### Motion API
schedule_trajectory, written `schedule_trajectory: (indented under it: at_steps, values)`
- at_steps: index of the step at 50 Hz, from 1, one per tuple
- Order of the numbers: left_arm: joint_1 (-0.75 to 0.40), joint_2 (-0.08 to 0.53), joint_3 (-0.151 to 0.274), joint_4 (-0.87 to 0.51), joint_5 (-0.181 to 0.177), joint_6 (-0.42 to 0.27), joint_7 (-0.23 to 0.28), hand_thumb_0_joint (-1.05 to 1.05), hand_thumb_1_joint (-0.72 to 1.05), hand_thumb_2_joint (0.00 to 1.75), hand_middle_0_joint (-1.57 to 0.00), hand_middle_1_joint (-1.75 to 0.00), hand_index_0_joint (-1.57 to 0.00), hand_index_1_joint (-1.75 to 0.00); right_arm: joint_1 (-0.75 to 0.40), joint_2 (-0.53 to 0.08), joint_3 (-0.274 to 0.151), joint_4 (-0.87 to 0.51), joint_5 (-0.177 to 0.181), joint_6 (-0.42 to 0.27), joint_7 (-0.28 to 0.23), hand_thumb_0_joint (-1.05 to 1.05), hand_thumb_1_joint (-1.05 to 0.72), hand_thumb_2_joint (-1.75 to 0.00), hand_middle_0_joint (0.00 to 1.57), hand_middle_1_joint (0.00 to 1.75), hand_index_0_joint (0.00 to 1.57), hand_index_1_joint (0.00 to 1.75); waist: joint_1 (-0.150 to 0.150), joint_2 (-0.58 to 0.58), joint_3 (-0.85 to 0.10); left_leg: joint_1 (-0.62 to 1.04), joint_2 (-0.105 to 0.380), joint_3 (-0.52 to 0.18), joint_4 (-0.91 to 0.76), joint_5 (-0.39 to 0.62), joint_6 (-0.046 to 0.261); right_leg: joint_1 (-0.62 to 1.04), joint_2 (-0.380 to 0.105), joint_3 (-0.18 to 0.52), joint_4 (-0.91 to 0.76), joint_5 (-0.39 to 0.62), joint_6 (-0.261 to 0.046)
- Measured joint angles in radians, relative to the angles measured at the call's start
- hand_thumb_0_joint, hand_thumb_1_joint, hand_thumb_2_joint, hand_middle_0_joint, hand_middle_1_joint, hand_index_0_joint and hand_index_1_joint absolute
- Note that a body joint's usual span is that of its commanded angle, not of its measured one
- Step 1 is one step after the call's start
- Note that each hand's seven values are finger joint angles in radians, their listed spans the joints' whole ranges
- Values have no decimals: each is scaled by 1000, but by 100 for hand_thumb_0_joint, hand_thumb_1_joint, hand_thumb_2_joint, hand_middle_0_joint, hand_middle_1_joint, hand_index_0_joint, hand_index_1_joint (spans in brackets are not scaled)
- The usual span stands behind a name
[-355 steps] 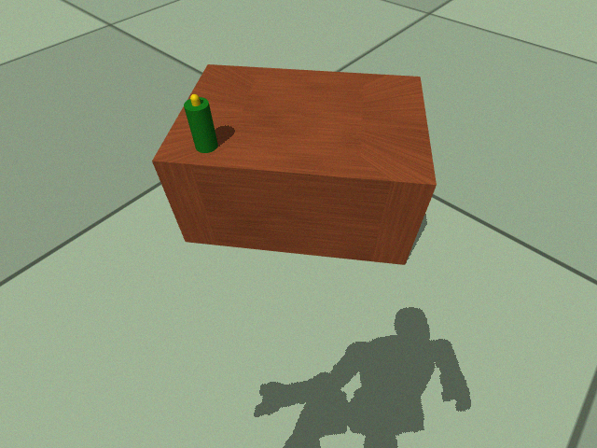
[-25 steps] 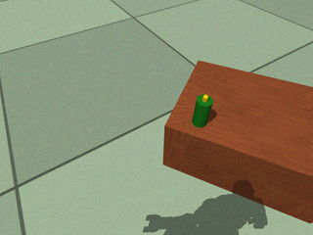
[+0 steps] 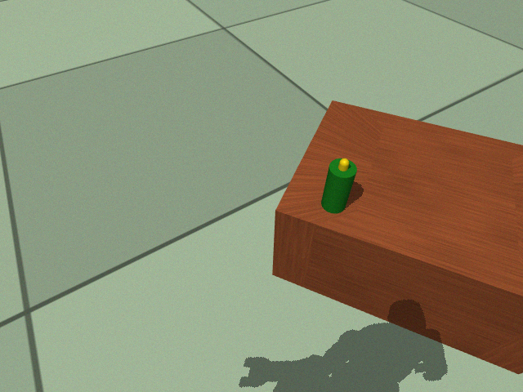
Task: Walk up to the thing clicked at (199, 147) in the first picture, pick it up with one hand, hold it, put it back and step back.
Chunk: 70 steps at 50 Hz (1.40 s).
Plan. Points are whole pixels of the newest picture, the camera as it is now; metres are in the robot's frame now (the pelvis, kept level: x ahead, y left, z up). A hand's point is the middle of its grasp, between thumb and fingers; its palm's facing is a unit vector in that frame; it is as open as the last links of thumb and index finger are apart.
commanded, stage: stand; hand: left
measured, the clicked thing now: (338, 183) +0.68 -0.23 -0.24
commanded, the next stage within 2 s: walk up in 0.18 s
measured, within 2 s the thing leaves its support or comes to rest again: neither
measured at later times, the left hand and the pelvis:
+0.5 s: hand out of the picture +0.13 +0.21 -0.16, palm faces -0.20 -0.90 -0.38, open 7.3 cm; pelvis +0.02 -0.08 -0.03, yaw -12 degrees
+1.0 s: hand (239, 302) +0.31 +0.06 -0.17, palm faces -0.39 -0.87 -0.30, open 7.3 cm; pelvis +0.14 -0.17 -0.01, yaw -21 degrees
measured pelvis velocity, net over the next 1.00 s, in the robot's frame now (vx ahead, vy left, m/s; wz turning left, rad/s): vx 0.14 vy -0.17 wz -0.37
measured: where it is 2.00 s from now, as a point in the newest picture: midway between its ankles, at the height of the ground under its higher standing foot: outside the picture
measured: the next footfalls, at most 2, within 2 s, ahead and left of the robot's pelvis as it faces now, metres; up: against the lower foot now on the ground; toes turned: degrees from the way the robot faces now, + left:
right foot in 0.50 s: +0.10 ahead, -0.28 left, +0.00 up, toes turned -16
left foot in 0.78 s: +0.19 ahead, -0.07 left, +0.00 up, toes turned -11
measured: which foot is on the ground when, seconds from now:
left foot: down 0.00-0.52, up 0.54-0.76, down 0.78-1.00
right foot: down 0.00-0.20, up 0.22-0.48, down 0.50-0.78, up 0.80-1.00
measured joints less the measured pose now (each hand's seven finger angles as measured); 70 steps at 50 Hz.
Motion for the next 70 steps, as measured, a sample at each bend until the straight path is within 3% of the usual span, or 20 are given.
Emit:
schedule_trajectory:
  at_steps: [9,13,17,24,25,27,29,32,37,38,40,41,44,47,51,55,59,61,65,70]
  values:
    - [0,1,0,-1,1,1,-1,0,91,90,-20,-29,-20,-30,-2,-1,0,0,0,0,-1,1,-90,-90,20,30,20,30,1,0,1,0,0,2,-1,-2,-1,-2,0,2,2,-3,-1]
    - [46,34,59,-88,41,57,-51,0,91,90,-20,-29,-20,-30,12,5,-50,-72,-12,-32,-12,1,-90,-90,21,30,21,30,24,-32,19,-14,11,69,61,-47,6,-160,-5,27,334,-169,-9]
    - [73,79,100,-136,43,98,-92,0,91,90,-20,-29,-20,-30,56,-20,-84,-120,-22,-52,-32,1,-90,-90,21,30,21,30,16,-43,31,0,51,99,88,-76,-12,-304,-30,50,606,-219,-6]
    - [113,120,129,-201,37,88,-129,0,91,90,-20,-29,-20,-30,91,-103,-120,-151,-37,-43,-28,1,-90,-90,21,30,21,30,25,-39,65,19,154,156,237,-195,-77,-321,-131,51,411,-138,-13]
    - [120,125,130,-205,37,82,-129,0,91,90,-20,-29,-20,-30,96,-112,-122,-155,-36,-38,-27,1,-90,-90,21,30,21,30,22,-36,62,9,176,156,287,-231,-75,-306,-129,33,385,-111,-17]
    - [130,120,136,-211,37,62,-122,0,91,90,-20,-29,-20,-30,99,-132,-125,-157,-37,-20,-30,1,-90,-90,21,30,21,30,17,-1,61,-41,230,111,445,-324,-23,-307,-86,5,426,-71,26]
    - [141,95,135,-227,34,51,-112,0,91,90,-20,-29,-20,-30,96,-139,-122,-159,-28,3,-32,1,-90,-90,20,30,20,30,25,17,60,-129,186,27,657,-406,0,-314,-55,-3,472,-115,34]
    - [168,51,109,-245,23,51,-105,0,91,90,-20,-29,-20,-30,91,-132,-107,-172,-7,-1,-21,1,-91,-90,20,30,20,30,45,28,60,-233,96,17,801,-409,12,-276,-19,10,416,-110,3]
    - [196,41,83,-268,27,51,-90,0,91,90,-20,-30,-21,-30,136,-79,-73,-220,1,-46,-3,1,-91,-90,20,30,20,30,54,2,49,-289,44,51,579,-398,32,-223,22,17,343,-104,-25]
    - [199,45,82,-274,27,51,-88,0,91,90,-20,-30,-21,-30,149,-70,-70,-227,-2,-53,-1,1,-90,-90,20,30,20,30,55,-6,47,-282,39,50,512,-362,34,-221,29,19,350,-114,-24]
    - [203,62,83,-278,25,59,-82,0,90,90,-20,-30,-21,-30,178,-45,-69,-240,-14,-75,-3,1,-90,-90,20,30,21,30,49,-52,45,-243,26,74,417,-142,42,-234,28,53,424,-178,-35]
    - [201,65,84,-271,26,66,-74,0,91,90,-20,-30,-21,-30,196,-35,-67,-247,-24,-86,-8,1,-90,-90,20,30,21,30,41,-74,40,-231,21,89,418,-137,42,-262,45,100,510,-216,-41]
    - [189,69,79,-254,24,79,-68,0,91,90,-20,-29,-20,-30,242,-26,-63,-234,-23,-85,-17,1,-90,-90,21,30,21,30,-7,-94,15,-171,27,94,371,-173,36,-341,93,155,730,-215,-40]
    - [175,83,85,-260,20,62,-76,0,91,90,-20,-29,-20,-30,279,-27,-66,-217,-18,-80,-25,1,-90,-90,21,30,21,30,-19,-104,12,-81,42,110,265,-154,21,-397,71,158,784,-125,-21]
    - [134,106,94,-280,9,52,-74,0,91,90,-20,-29,-20,-30,308,-36,-70,-227,-17,-91,-26,1,-90,-90,21,30,21,30,-29,-104,46,-2,62,125,178,-139,0,-443,12,152,716,-53,-5]
    - [79,108,89,-290,-1,43,-66,0,91,90,-20,-29,-20,-30,295,-52,-68,-254,-21,-78,-16,1,-90,-90,21,30,21,30,-41,-85,97,29,83,144,169,-160,-24,-431,-36,95,502,-16,-4]
    - [37,92,72,-281,-2,26,-61,0,91,90,-20,-29,-20,-30,265,-73,-62,-280,-13,-46,-6,1,-90,-90,21,30,21,30,-55,-55,110,-2,107,157,291,-253,-46,-344,-36,35,297,61,-19]
    - [7,60,72,-270,3,13,-49,0,91,90,-20,-29,-20,-30,223,-87,-61,-277,-2,-24,-9,1,-90,-90,20,30,21,30,-55,6,136,-63,146,103,462,-308,-12,-340,8,15,329,30,-15]
    - [-23,15,44,-293,-6,10,-28,0,91,90,-20,-29,-20,-30,157,-65,-42,-281,14,3,-21,1,-90,-90,20,30,20,30,-33,30,153,-213,61,-5,778,-394,9,-336,21,28,360,-3,-31]
    - [-24,-10,26,-289,-6,4,-7,0,91,90,-20,-30,-21,-30,129,-38,-20,-264,13,13,-17,1,-90,-90,20,30,20,30,-12,40,104,-290,41,-48,776,-358,16,-317,36,22,346,-12,-46]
